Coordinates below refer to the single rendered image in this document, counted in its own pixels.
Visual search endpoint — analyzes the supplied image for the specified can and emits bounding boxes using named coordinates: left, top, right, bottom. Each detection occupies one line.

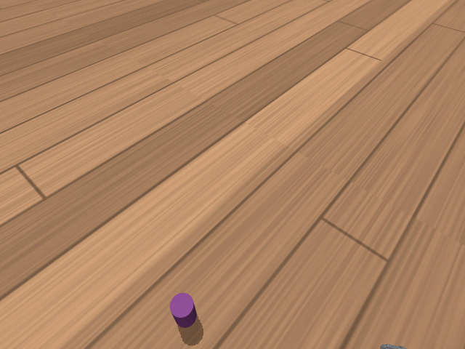
left=170, top=293, right=197, bottom=328

